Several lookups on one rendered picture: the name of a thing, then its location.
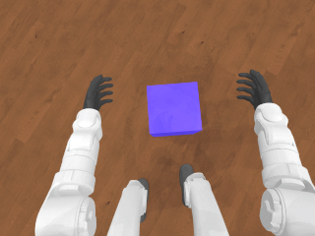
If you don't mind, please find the left robot upper arm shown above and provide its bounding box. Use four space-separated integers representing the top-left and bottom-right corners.
36 195 96 236

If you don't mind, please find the right robot forearm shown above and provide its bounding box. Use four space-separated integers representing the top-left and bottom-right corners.
254 102 315 194

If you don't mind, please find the left robot shin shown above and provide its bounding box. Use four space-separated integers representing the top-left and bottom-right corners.
122 180 144 194

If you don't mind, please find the left robot forearm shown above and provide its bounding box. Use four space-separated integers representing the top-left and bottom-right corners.
34 108 103 236

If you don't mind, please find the robot right foot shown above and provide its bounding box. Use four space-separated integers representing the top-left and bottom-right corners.
179 163 194 207

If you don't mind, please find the right robot upper arm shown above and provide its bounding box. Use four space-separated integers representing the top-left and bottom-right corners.
259 187 315 236

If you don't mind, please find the robot left hand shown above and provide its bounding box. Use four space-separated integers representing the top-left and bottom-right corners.
83 74 113 111

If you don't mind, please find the carton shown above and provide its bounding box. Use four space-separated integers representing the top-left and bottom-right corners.
147 82 203 137

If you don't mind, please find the robot right hand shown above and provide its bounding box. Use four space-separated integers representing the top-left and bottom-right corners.
236 69 273 111

